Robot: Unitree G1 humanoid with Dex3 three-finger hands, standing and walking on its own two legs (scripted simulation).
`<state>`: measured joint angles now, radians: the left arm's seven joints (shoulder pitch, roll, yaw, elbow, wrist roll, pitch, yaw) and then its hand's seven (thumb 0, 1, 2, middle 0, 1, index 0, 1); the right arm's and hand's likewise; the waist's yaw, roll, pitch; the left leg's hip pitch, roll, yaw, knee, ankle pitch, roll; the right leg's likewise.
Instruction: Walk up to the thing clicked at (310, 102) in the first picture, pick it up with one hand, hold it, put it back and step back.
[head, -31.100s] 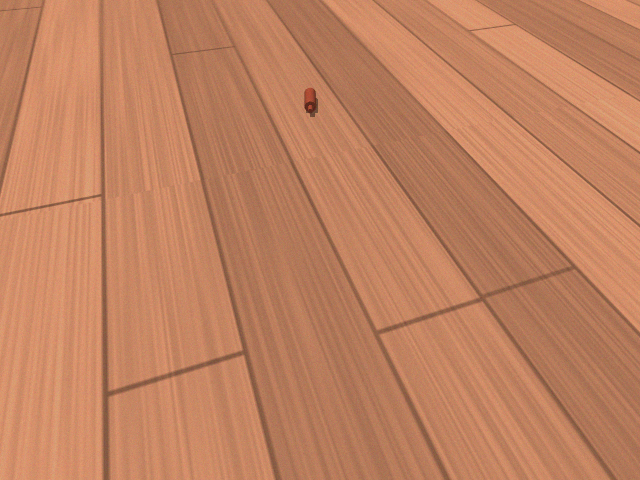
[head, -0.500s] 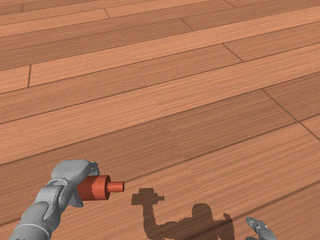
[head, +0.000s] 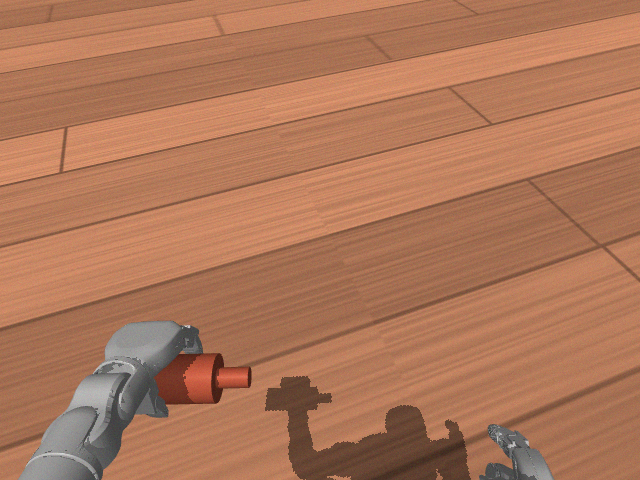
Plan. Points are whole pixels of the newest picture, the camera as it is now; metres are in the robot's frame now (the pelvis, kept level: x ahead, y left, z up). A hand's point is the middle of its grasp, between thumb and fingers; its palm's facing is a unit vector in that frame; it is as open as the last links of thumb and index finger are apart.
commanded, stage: hold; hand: left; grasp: from above
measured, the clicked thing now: (179, 378) +0.29 +0.20 -0.07
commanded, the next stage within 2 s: crouch in 0.26 s
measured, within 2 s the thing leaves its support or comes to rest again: neither
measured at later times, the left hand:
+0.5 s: hand (156, 375) +0.29 +0.22 -0.05, palm faces -0.47 -0.03 -0.88, open 9.5 cm
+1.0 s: hand (198, 394) +0.34 +0.22 -0.24, palm faces -0.42 +0.07 -0.91, open 9.4 cm
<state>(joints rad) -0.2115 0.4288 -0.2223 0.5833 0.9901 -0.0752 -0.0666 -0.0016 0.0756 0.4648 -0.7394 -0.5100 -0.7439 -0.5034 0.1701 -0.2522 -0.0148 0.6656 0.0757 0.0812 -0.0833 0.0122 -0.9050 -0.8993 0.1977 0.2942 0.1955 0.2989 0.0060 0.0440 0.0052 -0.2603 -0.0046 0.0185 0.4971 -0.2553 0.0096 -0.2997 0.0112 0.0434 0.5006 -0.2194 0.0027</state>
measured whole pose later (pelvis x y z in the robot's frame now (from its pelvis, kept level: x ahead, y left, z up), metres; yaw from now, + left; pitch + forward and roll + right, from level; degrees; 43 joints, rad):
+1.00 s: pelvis -0.04 +0.01 -0.13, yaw +1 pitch +24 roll -1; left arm -0.63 0.40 -0.15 1.18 1.20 -0.10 0.34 0.00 0.07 0.43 -0.75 -0.51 -0.76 -0.50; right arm 0.26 -0.28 -0.08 0.71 -0.02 0.05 -0.02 0.01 -0.90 -0.90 0.20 0.29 0.20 0.30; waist -0.11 0.02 -0.17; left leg -1.24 -0.01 -0.02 1.35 -0.54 0.01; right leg -1.25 0.02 0.00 1.30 -0.48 0.01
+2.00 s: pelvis -0.07 +0.00 -0.38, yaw -1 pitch +38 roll -5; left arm -0.99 0.60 0.02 1.45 1.29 -0.17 0.41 0.00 0.04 0.54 -0.72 -0.57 -0.72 -0.56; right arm 0.20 -0.26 0.00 0.73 -0.12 -0.05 0.13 0.00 -0.92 -0.90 0.20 0.29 0.20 0.30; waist -0.26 0.02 -0.10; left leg -2.17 -0.02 -0.06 2.22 -0.71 0.01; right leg -2.16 0.01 -0.05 2.14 -0.64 0.01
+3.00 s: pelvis -0.08 +0.00 -0.45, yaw -5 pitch +34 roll -9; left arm -1.07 0.77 0.08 1.58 1.33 -0.20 0.48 0.00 0.08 0.45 -0.76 -0.47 -0.76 -0.47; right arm 0.19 -0.30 0.13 0.70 -0.18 -0.10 0.17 0.00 -0.91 -0.90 0.20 0.29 0.20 0.30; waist -0.34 -0.02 0.02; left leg -2.34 -0.02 -0.12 2.46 -0.72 0.01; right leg -2.31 0.02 -0.11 2.33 -0.62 0.01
